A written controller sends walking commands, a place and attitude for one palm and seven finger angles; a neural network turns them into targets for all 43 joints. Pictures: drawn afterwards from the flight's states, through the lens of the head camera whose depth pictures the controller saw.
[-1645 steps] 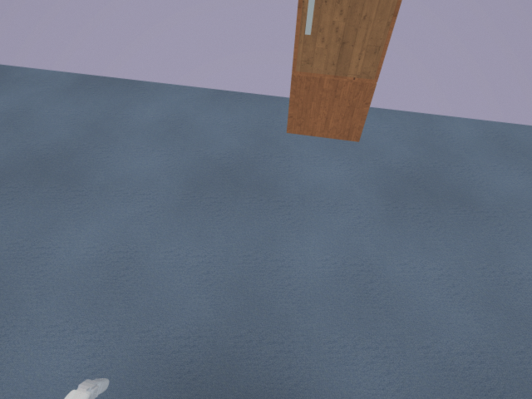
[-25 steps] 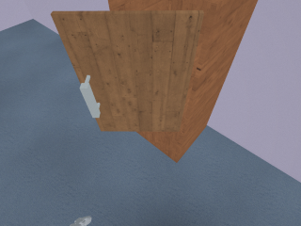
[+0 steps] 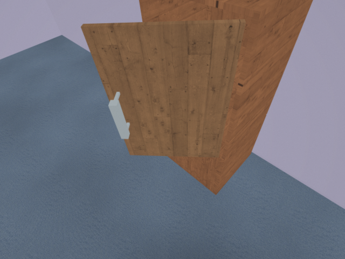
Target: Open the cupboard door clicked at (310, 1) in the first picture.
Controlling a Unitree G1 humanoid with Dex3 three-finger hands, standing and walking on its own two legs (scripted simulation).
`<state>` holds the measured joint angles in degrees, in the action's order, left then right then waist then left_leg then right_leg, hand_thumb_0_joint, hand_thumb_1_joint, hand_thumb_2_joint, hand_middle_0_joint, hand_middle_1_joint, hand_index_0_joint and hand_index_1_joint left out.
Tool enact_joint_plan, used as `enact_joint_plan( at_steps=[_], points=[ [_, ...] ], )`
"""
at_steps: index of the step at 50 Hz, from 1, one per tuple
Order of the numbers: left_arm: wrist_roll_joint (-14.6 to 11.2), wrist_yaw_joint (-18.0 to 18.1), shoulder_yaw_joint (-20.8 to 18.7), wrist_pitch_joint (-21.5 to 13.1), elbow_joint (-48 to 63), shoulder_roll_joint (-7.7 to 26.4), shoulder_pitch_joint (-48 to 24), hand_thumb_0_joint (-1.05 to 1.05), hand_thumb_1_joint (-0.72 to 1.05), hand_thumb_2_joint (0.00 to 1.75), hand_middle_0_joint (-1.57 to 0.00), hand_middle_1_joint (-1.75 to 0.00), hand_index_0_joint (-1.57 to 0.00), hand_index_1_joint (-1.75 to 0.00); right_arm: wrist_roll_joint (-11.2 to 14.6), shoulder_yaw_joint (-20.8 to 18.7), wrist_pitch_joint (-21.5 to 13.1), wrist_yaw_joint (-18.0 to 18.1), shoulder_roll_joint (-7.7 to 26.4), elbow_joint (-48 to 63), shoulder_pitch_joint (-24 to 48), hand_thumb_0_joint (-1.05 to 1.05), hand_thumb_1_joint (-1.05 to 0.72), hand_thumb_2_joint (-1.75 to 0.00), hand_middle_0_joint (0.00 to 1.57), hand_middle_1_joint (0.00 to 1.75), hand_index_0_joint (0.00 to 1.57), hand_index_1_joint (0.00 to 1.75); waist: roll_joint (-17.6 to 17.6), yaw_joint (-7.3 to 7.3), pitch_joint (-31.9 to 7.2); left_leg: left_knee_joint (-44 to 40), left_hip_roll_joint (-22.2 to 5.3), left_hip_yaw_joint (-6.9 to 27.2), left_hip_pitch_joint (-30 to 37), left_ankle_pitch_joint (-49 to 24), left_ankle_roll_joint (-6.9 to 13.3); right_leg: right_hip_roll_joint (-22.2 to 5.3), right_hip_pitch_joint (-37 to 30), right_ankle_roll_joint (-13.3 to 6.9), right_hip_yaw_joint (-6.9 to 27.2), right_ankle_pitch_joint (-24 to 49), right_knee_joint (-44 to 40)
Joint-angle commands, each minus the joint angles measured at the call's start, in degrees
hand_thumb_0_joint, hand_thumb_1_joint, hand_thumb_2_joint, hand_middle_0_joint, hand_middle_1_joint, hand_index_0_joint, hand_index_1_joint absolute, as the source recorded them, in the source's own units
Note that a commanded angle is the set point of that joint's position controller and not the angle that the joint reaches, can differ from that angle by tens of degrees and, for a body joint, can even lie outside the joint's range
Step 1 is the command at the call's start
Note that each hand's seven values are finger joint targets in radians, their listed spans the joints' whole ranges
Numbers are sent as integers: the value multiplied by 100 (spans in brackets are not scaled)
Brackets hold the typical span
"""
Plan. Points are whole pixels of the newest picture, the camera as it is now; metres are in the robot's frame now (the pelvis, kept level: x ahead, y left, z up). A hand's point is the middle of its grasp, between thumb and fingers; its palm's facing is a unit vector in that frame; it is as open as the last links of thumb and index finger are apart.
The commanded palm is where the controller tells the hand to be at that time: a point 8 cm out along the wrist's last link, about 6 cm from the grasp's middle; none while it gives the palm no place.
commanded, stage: come to a stop and stand still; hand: left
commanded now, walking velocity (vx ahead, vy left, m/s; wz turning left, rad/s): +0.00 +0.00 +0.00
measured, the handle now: (121, 116) +0.56 +0.23 -0.04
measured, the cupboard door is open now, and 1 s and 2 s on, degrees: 40 40 40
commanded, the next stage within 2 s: look again from close up in 1.04 s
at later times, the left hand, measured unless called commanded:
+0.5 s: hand out of the picture +0.00 +0.18 -0.17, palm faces +0.02 -0.98 -0.18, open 7.4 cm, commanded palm none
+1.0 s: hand out of the picture -0.02 +0.19 -0.17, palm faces +0.02 -0.99 -0.16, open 7.4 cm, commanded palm none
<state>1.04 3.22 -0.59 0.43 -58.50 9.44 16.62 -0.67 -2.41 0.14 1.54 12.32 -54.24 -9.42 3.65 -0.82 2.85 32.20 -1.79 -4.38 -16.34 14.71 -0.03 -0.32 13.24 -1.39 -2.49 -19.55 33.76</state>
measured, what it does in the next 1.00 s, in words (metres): stands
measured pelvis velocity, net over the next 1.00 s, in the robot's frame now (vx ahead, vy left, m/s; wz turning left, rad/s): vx -0.01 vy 0.03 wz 0.00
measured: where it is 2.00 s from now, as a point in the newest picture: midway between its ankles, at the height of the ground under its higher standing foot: outside the picture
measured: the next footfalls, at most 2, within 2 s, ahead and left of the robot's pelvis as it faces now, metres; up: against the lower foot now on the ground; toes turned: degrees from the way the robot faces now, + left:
none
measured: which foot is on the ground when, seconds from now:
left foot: down 0.00-1.00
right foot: down 0.00-1.00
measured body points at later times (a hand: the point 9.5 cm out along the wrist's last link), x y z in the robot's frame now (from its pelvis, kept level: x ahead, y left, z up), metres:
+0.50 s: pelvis -0.02 +0.00 +0.01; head -0.02 +0.02 +0.46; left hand +0.00 +0.23 -0.15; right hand -0.04 -0.23 -0.14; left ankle +0.03 +0.12 -0.73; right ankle -0.02 -0.10 -0.73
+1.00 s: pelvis -0.01 +0.03 +0.01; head -0.01 +0.04 +0.46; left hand -0.02 +0.24 -0.15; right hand +0.02 -0.20 -0.14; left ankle +0.03 +0.12 -0.73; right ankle -0.02 -0.10 -0.73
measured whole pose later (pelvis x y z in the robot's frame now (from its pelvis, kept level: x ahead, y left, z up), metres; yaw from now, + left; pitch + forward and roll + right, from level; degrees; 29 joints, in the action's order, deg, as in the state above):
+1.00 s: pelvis -0.01 +0.03 +0.01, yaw +0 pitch -1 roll +0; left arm 0.8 1.9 1.2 -0.6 -62.6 9.1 18.3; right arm -0.5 0.0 -1.5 1.3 9.1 -62.9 -14.7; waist -1.7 -0.5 0.5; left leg 24.4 0.0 -5.0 -13.3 10.3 2.2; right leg -1.7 9.7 0.9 -2.0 -14.0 24.6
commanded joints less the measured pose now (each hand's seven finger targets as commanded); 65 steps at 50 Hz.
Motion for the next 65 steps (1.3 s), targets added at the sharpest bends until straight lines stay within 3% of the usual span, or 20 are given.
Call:
enact_joint_plan(
  at_steps=[1, 4, 6, 9, 11, 14, 24, 32, 40, 48, 53, 65],
  points=[
    [21, -12, -92, -160, 551, 805, 48, 0, 90, 90, -20, -30, -20, -30, -15, -29, -3, -52, 393, 433, -383, 0, -90, -90, 20, 30, 20, 30, -1534, 185, -318, -230, -247, 333, 369, -710, 147, -797, 195, -227, 798, 1947, -807],
    [10, -49, -82, -134, 635, 898, -68, 0, 90, 90, -20, -30, -20, -30, -36, -6, 13, -97, 367, 347, -439, 0, -90, -90, 20, 30, 20, 30, -1084, 237, 144, -420, -152, 336, 430, -45, 109, -776, 860, -265, 973, 123, -1270],
    [7, -75, -73, -114, 652, 904, -8, 0, 90, 90, -20, -30, -20, -30, -47, 22, 5, -113, 348, 277, -506, 0, -90, -90, 20, 30, 20, 30, -821, 205, 262, -554, -186, 394, 360, 75, 130, -667, 940, -230, 887, -530, -1385],
    [-3, -102, -73, -104, 613, 919, 95, 0, 90, 90, -20, -30, -20, -30, -54, 56, -10, -115, 342, 188, -597, 0, -90, -90, 20, 30, 20, 30, -651, 174, 351, -657, -181, 426, 187, 261, 113, -638, 952, -226, 909, -927, -1510],
    [-9, -107, -64, -115, 593, 905, 155, 0, 90, 90, -20, -30, -20, -30, -56, 87, -41, -107, 327, 107, -658, 0, -90, -90, 20, 30, 20, 30, -404, 144, 293, -792, -222, 481, 104, 236, 122, -596, 777, -207, 844, -761, -1472],
    [-27, -123, -50, -119, 518, 866, 211, 0, 90, 90, -20, -30, -20, -30, -56, 120, -76, -93, 298, 18, -729, 0, -90, -90, 20, 30, 20, 30, -299, 100, 251, -929, -254, 557, -59, 296, 122, -558, 575, -197, 798, -648, -1446],
    [-48, -150, -10, -130, 260, 707, 312, 0, 90, 90, -20, -30, -20, -30, -36, 154, -158, -53, 307, -342, -1055, 0, -90, -90, 20, 30, 20, 30, -220, 60, 17, -1238, -386, 735, -168, 384, 144, -521, 130, -141, 594, -203, -1381],
    [-48, -133, 32, -176, 2, 570, 421, 0, 90, 90, -20, -30, -20, -30, 6, 166, -234, -22, 284, -566, -1124, 0, -90, -90, 20, 30, 20, 30, -348, 53, -173, -1191, -477, 686, 193, -489, 179, -542, -76, -76, 488, 635, -1277],
    [-22, -114, 67, -169, -159, 506, 507, 0, 90, 90, -20, -30, -20, -30, 21, 155, -207, -12, 240, -667, -961, 0, -90, -90, 20, 30, 20, 30, -426, 61, 163, -1327, -485, 688, 254, -338, 191, -530, 93, -30, 483, 640, -1384],
    [-14, -110, 70, -171, -227, 508, 526, 0, 90, 90, -20, -30, -20, -30, 17, 143, -224, -17, 331, -687, -813, 0, -90, -90, 20, 30, 20, 30, -297, 70, 53, -1450, -491, 690, 406, -317, 195, -553, 44, 7, 491, 720, -1382],
    [-16, -107, 61, -186, -243, 521, 568, 0, 90, 90, -20, -30, -20, -30, 24, 149, -253, -9, 337, -698, -771, 0, -90, -90, 20, 30, 20, 30, -327, 46, -98, -1368, -485, 665, 545, -739, 212, -590, -92, 22, 469, 966, -1389],
    [-2, -104, 67, -157, -280, 499, 588, 0, 90, 90, -20, -30, -20, -30, 24, 154, -214, -8, 281, -793, -800, 0, -90, -90, 20, 30, 20, 30, -400, 40, 181, -1565, -483, 690, 410, -302, 197, -566, -61, 30, 439, 756, -1486]
  ],
)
